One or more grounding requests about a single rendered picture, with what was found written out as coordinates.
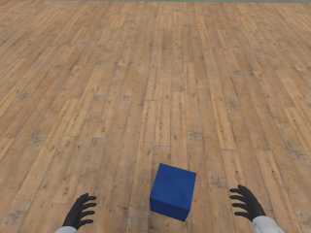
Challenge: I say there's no right robot forearm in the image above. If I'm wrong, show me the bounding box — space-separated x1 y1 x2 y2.
252 216 285 233

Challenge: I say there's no left robot hand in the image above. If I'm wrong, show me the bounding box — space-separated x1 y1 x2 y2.
62 193 97 230

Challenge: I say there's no carton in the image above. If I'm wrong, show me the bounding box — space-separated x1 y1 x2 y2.
149 163 196 222

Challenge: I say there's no right robot hand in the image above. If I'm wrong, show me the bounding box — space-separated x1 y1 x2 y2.
229 184 267 222

